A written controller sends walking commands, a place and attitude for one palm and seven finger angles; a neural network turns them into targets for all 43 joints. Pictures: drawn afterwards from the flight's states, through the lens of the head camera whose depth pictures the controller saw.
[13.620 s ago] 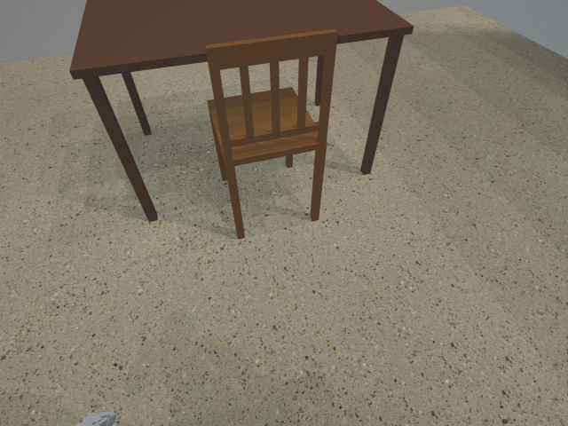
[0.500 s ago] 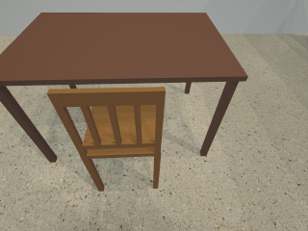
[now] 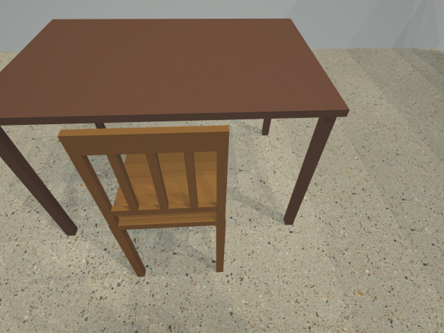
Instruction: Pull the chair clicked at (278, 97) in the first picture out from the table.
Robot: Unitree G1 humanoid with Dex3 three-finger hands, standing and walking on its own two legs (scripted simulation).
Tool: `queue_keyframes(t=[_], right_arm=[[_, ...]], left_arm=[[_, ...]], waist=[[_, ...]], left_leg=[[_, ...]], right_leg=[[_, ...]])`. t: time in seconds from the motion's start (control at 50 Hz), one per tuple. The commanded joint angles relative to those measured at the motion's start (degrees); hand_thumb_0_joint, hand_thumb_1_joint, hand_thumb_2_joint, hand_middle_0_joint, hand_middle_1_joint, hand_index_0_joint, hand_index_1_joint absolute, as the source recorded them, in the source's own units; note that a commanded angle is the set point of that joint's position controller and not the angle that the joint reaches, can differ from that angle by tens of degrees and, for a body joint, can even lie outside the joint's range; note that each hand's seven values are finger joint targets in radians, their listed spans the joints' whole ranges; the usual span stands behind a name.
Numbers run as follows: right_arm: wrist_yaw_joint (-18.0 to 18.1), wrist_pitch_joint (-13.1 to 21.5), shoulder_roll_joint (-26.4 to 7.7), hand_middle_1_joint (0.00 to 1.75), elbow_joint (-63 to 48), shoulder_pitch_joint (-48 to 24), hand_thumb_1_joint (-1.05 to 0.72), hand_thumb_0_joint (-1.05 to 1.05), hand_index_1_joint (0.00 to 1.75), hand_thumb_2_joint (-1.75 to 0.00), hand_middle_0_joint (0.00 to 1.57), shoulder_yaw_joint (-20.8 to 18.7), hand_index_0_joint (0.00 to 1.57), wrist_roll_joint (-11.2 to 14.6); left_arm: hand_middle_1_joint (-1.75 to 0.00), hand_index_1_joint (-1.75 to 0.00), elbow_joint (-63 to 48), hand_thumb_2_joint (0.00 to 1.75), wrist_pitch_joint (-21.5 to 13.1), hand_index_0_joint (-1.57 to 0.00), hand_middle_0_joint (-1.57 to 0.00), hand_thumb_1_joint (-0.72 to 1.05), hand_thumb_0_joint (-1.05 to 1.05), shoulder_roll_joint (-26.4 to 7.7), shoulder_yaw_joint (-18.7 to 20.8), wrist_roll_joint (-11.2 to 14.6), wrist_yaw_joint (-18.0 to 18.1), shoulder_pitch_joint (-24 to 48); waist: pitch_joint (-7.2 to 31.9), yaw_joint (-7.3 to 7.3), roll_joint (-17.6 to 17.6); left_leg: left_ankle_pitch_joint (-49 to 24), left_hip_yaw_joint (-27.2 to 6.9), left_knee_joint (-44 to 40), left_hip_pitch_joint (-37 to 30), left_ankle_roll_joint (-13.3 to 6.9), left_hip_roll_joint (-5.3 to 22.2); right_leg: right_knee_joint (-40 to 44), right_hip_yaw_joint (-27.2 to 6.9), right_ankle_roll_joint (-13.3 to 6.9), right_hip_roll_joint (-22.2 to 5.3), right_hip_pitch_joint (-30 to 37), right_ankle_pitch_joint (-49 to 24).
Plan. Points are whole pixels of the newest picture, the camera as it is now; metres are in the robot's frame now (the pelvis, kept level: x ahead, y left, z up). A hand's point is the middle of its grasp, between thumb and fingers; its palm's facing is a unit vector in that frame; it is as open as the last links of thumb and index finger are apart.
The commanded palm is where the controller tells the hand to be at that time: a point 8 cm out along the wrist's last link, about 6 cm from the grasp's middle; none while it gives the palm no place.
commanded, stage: look again from close up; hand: left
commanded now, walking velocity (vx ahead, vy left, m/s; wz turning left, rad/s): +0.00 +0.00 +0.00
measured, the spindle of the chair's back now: (158, 181) +0.52 +0.21 -0.11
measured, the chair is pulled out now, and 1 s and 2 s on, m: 0.00 0.00 0.00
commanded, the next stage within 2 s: shuffle to correct the standing spot in 0.46 s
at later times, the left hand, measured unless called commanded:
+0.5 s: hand out of the picture -0.02 +0.15 -0.18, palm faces +0.03 -0.99 -0.16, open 7.4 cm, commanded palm none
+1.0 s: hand out of the picture -0.01 +0.12 -0.18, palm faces +0.13 -0.97 -0.19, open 7.4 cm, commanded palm none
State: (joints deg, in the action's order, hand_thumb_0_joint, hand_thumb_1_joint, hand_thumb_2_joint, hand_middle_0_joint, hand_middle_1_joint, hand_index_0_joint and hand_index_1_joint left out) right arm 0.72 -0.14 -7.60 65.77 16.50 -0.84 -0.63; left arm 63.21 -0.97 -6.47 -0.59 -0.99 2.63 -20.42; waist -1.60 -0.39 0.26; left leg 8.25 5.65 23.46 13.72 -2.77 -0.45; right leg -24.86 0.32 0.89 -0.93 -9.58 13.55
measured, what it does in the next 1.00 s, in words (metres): shifts its weight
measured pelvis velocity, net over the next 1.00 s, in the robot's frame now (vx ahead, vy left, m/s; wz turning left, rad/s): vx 0.06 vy -0.04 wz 0.08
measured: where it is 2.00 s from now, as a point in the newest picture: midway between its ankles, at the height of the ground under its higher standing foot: outside the picture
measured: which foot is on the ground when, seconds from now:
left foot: down 0.00-1.00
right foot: down 0.00-1.00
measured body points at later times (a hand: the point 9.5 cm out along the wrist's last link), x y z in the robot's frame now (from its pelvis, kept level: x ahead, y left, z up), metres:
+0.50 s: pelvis +0.01 +0.00 +0.00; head +0.02 +0.00 +0.45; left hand -0.02 +0.20 -0.16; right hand +0.00 -0.22 -0.16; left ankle +0.05 +0.09 -0.74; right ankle +0.00 -0.13 -0.74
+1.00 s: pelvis +0.06 -0.04 -0.01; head +0.08 -0.04 +0.44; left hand -0.01 +0.18 -0.16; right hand +0.05 -0.26 -0.17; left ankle +0.05 +0.08 -0.73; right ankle +0.00 -0.13 -0.74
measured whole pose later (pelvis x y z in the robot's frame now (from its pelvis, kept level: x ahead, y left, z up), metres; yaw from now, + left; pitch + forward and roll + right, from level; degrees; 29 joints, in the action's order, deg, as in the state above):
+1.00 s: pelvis +0.06 -0.04 -0.01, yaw +4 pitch +1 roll +0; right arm 2.0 -0.8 -8.1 65.1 17.8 -2.4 -1.5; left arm 62.0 -0.2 -7.4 1.6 -1.6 1.6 -23.4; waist -0.5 0.4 1.0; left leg 19.8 2.6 36.6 19.0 -1.0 1.9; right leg -27.0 5.9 -2.5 0.9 -8.4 20.2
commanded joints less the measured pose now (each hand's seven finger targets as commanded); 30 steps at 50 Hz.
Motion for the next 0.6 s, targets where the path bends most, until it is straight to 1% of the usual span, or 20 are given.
queue_keyframes(t=[0.0, 0.04, 0.12, 0.16, 0.18, 0.2, 0.22, 0.26, 0.34, 0.38, 0.44, 0.46, 0.54, 0.56, 0.58], right_arm=[[0.34, 0.52, -5.5, 0.3, -1.28, 2.84, -0.9, 0.0, 0.3, -0.9, 0.2, -0.72, 0.2, 0.1], [0.36, 0.57, -5.46, 0.3, -1.23, 3.13, -0.9, 0.0, 0.3, -0.9, 0.2, -0.66, 0.2, 0.11], [0.36, 0.56, -5.39, 0.3, -1.07, 3.03, -0.9, 0.0, 0.3, -0.9, 0.2, -0.6, 0.2, 0.11], [0.36, 0.54, -5.23, 0.3, -1.07, 2.86, -0.9, 0.0, 0.3, -0.9, 0.2, -0.62, 0.2, 0.17], [0.4, 0.6, -5.26, 0.3, -1.04, 2.97, -0.9, 0.0, 0.3, -0.9, 0.2, -0.61, 0.2, 0.12], [0.41, 0.67, -5.31, 0.3, -1.04, 3.02, -0.9, 0.0, 0.3, -0.9, 0.2, -0.61, 0.2, 0.12], [0.45, 0.75, -5.24, 0.3, -0.96, 3.02, -0.9, 0.0, 0.3, -0.9, 0.2, -0.57, 0.2, 0.14], [0.47, 0.79, -5.31, 0.3, -0.95, 2.8, -0.9, 0.0, 0.3, -0.9, 0.2, -0.56, 0.2, 0.2], [0.46, 0.7, -5.53, 0.3, -0.96, 2.4, -0.9, 0.0, 0.3, -0.9, 0.2, -0.55, 0.2, 0.1], [0.48, 0.78, -5.66, 0.3, -0.95, 2.19, -0.9, 0.0, 0.3, -0.9, 0.2, -0.57, 0.2, 0.12], [0.52, 0.81, -5.98, 0.3, -1.16, 2.12, -0.9, 0.0, 0.3, -0.9, 0.2, -0.6, 0.2, 0.1], [0.5, 0.79, -6.06, 0.3, -1.14, 1.87, -0.9, 0.0, 0.3, -0.9, 0.2, -0.6, 0.2, 0.18], [0.57, 1.12, -6.44, 0.3, -1.1, 1.58, -0.9, 0.0, 0.3, -0.9, 0.2, -0.61, 0.2, 0.14], [0.61, 1.12, -6.29, 0.3, -0.93, 1.45, -0.9, 0.0, 0.3, -0.9, 0.2, -0.47, 0.2, 0.16], [0.62, 1.08, -5.76, 0.3, -0.63, 1.64, -0.9, 0.0, 0.3, -0.9, 0.2, -0.38, 0.2, 0.05]], left_arm=[[-0.3, -0.3, -0.73, 0.9, -0.51, -0.2, -0.2, 0.9, 0.0, -5.11, 1.13, -0.22, 0.16, -5.12], [-0.3, -0.3, -0.73, 0.9, -0.61, -0.2, -0.2, 0.9, 0.0, -5.08, 1.13, -0.18, 0.16, -5.03], [-0.3, -0.3, -0.68, 0.9, -0.62, -0.2, -0.2, 0.9, 0.0, -5.3, 1.17, -0.15, 0.11, -4.99], [-0.3, -0.3, -0.7, 0.9, -0.64, -0.2, -0.2, 0.9, 0.0, -5.47, 1.15, -0.15, 0.1, -5.04], [-0.3, -0.3, -0.71, 0.9, -0.67, -0.2, -0.2, 0.9, 0.0, -5.21, 1.15, -0.16, 0.1, -4.88], [-0.3, -0.3, -0.75, 0.9, -0.71, -0.2, -0.2, 0.9, 0.0, -5.32, 1.15, -0.14, 0.09, -4.84], [-0.3, -0.3, -0.7, 0.9, -0.76, -0.2, -0.2, 0.9, 0.0, -5.33, 1.21, -0.13, 0.11, -4.78], [-0.3, -0.3, -0.66, 0.9, -0.76, -0.2, -0.2, 0.9, 0.0, -5.6, 1.17, -0.12, 0.11, -4.79], [-0.3, -0.3, -0.5, 0.9, -0.69, -0.2, -0.2, 0.9, 0.0, -5.52, 1.15, -0.12, 0.04, -4.64], [-0.3, -0.3, -0.46, 0.9, -0.69, -0.2, -0.2, 0.9, 0.0, -5.69, 1.17, -0.22, 0.04, -4.64], [-0.3, -0.3, -0.29, 0.9, -0.68, -0.2, -0.2, 0.9, 0.0, -5.73, 1.2, -0.17, -0.03, -4.3], [-0.3, -0.3, -0.36, 0.9, -0.66, -0.2, -0.2, 0.9, 0.0, -6.02, 1.13, -0.2, -0.03, -4.25], [-0.3, -0.3, -0.29, 0.9, -0.84, -0.2, -0.2, 0.9, 0.0, -6.16, 1.19, -0.13, -0.02, -4.05], [-0.3, -0.3, 0.02, 0.9, -0.83, -0.2, -0.2, 0.9, 0.0, -6.08, 1.05, -0.13, -0.11, -4.12], [-0.3, -0.3, 0.37, 0.9, -0.7, -0.2, -0.2, 0.9, 0.0, -5.3, 0.87, -0.09, -0.14, -4.33]], waist=[[-4.24, 0.01, -0.77], [-4.06, -0.1, -1.34], [-3.74, -0.07, -0.87], [-4.24, 0.03, -0.99], [-4.0, -0.11, -1.31], [-3.45, -0.07, -0.78], [-2.99, -0.09, -1.37], [-3.04, 0.03, -0.94], [-3.82, -0.01, -0.37], [-3.61, 0.04, -0.08], [-3.26, -0.02, -0.41], [-3.71, 0.11, -0.95], [-1.78, 0.06, -0.84], [-2.23, 0.0, -1.02], [-2.1, -0.18, -0.88]], left_leg=[[9.27, -8.6, -7.07, -1.65, 1.42, 6.56], [8.23, -8.36, -6.79, -1.86, 1.45, 6.49], [7.99, -8.22, -6.48, -1.92, 1.56, 6.3], [7.6, -8.15, -6.32, -2.02, 1.51, 6.31], [6.69, -8.14, -6.17, -2.13, 1.5, 6.33], [6.31, -8.08, -5.99, -2.43, 1.53, 6.27], [5.17, -8.03, -5.78, -2.74, 1.52, 6.29], [4.53, -7.89, -5.72, -2.99, 1.52, 6.36], [6.43, -8.32, -6.28, -2.58, 1.58, 6.28], [5.85, -8.23, -6.4, -2.77, 1.54, 6.45], [6.34, -8.39, -6.6, -2.83, 1.53, 6.55], [6.11, -8.45, -6.65, -2.86, 1.47, 6.62], [2.64, -8.16, -6.01, -4.53, 1.35, 6.66], [4.29, -8.32, -6.52, -4.61, 1.39, 6.85], [6.22, -8.88, -7.03, -4.47, 1.45, 6.89]], right_leg=[[6.48, -4.66, -1.82, -4.31, -7.33, 2.51], [6.51, -4.85, -1.91, -4.44, -7.25, 2.16], [6.73, -4.83, -1.92, -4.51, -7.15, 2.66], [7.07, -4.82, -1.98, -4.52, -7.48, 2.81], [6.92, -4.91, -2.04, -4.54, -7.32, 1.9], [6.89, -4.89, -2.02, -4.61, -6.88, 1.59], [6.69, -4.78, -2.04, -4.68, -6.44, 0.6], [6.86, -4.69, -2.04, -4.68, -6.16, 0.14], [6.89, -4.77, -2.01, -4.58, -6.98, 1.63], [6.81, -4.55, -1.95, -4.65, -6.49, 0.42], [6.7, -4.5, -1.92, -4.6, -6.35, 0.65], [6.86, -4.55, -1.94, -4.56, -6.42, 0.55], [6.51, -4.66, -1.94, -4.91, -5.3, -1.92], [6.96, -4.09, -1.62, -4.61, -5.43, -0.58], [6.72, -3.55, -1.35, -4.52, -5.41, 0.43]])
